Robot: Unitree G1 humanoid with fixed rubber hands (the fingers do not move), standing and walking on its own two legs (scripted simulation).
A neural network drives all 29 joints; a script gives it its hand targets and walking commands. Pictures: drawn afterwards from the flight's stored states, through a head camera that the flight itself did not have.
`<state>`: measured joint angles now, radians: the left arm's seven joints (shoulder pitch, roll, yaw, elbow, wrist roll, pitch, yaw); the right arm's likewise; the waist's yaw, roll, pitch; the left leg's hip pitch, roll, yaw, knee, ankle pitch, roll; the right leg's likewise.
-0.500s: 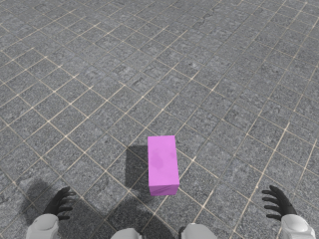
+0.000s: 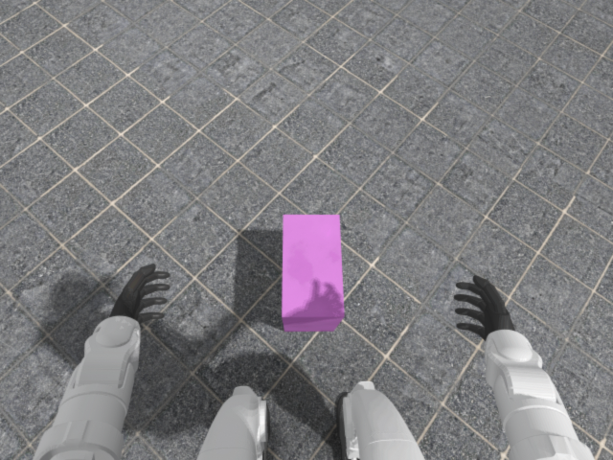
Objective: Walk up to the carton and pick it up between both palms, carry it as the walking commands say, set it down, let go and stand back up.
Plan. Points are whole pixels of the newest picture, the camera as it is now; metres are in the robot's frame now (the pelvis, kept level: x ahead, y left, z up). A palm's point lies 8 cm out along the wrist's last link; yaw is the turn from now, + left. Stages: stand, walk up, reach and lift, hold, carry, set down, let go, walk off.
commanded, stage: reach and lift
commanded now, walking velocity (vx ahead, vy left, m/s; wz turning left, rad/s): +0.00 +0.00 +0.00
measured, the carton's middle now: (310, 277) +0.48 -0.03 -0.59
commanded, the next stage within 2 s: none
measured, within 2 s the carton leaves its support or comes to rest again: neither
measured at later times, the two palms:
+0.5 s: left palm (190, 243) +0.42 +0.18 -0.14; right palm (434, 252) +0.39 -0.21 -0.14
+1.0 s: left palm (218, 223) +0.48 +0.15 -0.20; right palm (399, 228) +0.46 -0.18 -0.19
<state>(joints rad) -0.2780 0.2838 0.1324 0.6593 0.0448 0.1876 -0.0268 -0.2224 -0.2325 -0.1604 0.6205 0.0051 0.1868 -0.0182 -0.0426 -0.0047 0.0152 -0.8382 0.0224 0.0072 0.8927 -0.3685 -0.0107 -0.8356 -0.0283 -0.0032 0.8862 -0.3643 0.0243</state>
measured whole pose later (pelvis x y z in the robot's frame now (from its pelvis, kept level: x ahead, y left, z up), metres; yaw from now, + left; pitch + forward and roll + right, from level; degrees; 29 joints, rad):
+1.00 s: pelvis -0.03 -0.01 -0.07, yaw +0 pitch +48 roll +0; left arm -1.12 0.13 0.39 0.85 0.18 0.09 0.05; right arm -1.06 -0.06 -0.44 0.76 -0.15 0.09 -0.09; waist -0.03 0.00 -0.05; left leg -1.58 0.03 -0.01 1.07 -0.32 -0.03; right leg -1.58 -0.01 -0.01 1.06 -0.31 0.01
